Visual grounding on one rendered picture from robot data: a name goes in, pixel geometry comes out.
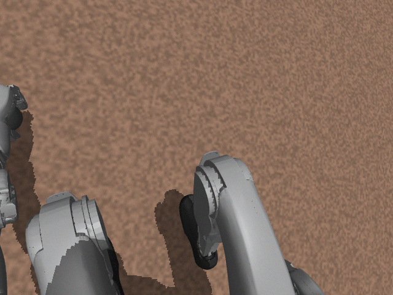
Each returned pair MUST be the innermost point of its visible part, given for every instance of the right robot foot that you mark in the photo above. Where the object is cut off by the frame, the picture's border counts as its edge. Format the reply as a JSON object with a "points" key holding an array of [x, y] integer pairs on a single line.
{"points": [[190, 227]]}

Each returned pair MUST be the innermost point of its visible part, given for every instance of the ball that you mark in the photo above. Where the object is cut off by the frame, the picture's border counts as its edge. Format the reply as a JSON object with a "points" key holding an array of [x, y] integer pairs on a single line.
{"points": [[16, 119]]}

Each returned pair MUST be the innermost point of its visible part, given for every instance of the right robot hand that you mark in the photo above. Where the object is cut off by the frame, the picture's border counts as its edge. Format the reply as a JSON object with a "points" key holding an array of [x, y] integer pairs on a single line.
{"points": [[303, 284]]}

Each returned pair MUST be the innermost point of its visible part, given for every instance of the left robot foot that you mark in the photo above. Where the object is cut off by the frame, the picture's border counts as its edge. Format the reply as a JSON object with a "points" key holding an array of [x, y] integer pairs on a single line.
{"points": [[115, 268]]}

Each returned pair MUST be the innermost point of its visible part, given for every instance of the left robot arm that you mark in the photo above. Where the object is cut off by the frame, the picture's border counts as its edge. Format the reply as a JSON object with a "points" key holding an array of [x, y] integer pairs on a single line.
{"points": [[8, 198]]}

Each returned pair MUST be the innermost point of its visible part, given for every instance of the left robot hand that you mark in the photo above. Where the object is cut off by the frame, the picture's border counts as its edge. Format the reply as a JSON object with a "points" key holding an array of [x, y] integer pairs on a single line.
{"points": [[11, 97]]}

